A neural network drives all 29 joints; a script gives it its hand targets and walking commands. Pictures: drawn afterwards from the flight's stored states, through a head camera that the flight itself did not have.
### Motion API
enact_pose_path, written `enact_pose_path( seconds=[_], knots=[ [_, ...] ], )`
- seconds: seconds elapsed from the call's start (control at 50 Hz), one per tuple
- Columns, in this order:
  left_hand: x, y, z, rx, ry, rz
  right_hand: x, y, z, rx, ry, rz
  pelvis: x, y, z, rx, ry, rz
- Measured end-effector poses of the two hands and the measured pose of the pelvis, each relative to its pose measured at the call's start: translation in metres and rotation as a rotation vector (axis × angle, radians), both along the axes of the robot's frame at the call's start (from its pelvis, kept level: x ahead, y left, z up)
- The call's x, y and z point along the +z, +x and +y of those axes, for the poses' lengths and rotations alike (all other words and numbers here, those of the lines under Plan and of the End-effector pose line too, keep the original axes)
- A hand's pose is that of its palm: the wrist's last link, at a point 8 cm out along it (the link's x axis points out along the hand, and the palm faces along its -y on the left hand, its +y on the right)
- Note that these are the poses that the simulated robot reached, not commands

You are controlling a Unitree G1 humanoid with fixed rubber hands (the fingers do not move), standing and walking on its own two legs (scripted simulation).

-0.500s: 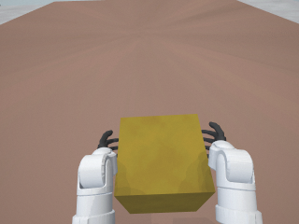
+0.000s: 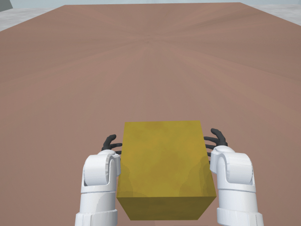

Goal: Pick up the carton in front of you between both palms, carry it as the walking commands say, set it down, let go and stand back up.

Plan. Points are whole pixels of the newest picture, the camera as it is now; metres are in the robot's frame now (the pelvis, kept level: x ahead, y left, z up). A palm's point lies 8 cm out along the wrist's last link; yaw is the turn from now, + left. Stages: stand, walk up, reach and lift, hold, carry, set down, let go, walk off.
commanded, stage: carry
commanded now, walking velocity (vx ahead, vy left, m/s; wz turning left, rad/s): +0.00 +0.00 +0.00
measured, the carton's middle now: (163, 173) +0.31 +0.00 +0.00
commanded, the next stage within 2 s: hold in 1.84 s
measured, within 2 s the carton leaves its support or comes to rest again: neither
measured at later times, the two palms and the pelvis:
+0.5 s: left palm (109, 161) +0.29 +0.14 +0.09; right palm (220, 158) +0.29 -0.14 +0.10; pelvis +0.01 +0.00 -0.01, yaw -1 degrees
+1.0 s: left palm (109, 181) +0.25 +0.14 +0.06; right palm (225, 178) +0.25 -0.15 +0.07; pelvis -0.03 +0.00 +0.00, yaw -1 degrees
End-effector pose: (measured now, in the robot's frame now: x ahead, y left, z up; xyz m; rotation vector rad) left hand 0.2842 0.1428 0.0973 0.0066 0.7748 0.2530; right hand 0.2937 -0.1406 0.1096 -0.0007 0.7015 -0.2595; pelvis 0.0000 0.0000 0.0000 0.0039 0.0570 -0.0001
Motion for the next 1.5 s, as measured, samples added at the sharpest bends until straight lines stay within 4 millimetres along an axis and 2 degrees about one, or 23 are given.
enact_pose_path(
  seconds=[0.14,0.28,0.72,1.02,1.34,1.5],
  knots=[
    [-0.009,0.018,-0.002,-0.019,0.01,0.034,-0.012,0.013,-0.002,-0.02,0.007,0.033,-0.002,0.016,0.002,-0.005,-0.002,0.006],
    [-0.013,0.02,-0.004,-0.015,0.007,0.026,-0.016,0.015,-0.004,-0.026,0.016,0.026,-0.005,0.017,0.002,-0.008,-0.002,0.008],
    [-0.007,-0.015,-0.004,-0.017,0.011,0.024,-0.009,-0.02,-0.004,-0.02,0.008,0.025,-0.002,-0.013,0.001,-0.011,-0.003,-0.028],
    [-0.036,-0.039,-0.008,-0.06,0.054,0.039,-0.039,-0.043,-0.008,0.015,-0.032,0.042,0.0,-0.036,-0.001,-0.012,-0.003,-0.031],
    [-0.06,-0.044,-0.008,-0.143,0.028,-0.041,-0.064,-0.05,-0.019,0.099,-0.019,-0.033,0.0,-0.05,-0.005,-0.014,-0.002,-0.036],
    [-0.058,-0.039,-0.01,-0.142,0.025,-0.089,-0.062,-0.046,-0.022,0.099,-0.013,-0.08,0.0,-0.055,-0.007,-0.015,-0.002,-0.033]
  ],
)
